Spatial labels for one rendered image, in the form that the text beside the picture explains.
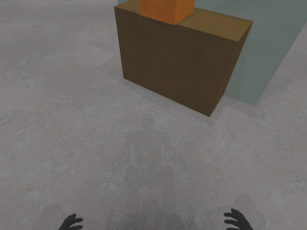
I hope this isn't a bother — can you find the pedestal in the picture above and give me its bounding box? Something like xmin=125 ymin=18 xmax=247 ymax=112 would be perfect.
xmin=114 ymin=0 xmax=253 ymax=117

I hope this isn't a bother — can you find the carton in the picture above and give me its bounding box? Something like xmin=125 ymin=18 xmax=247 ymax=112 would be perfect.
xmin=139 ymin=0 xmax=195 ymax=25

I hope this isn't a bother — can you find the right robot hand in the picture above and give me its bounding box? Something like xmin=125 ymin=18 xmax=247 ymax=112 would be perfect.
xmin=224 ymin=208 xmax=253 ymax=230

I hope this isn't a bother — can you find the left robot hand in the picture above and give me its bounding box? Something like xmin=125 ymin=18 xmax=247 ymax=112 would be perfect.
xmin=59 ymin=214 xmax=83 ymax=230

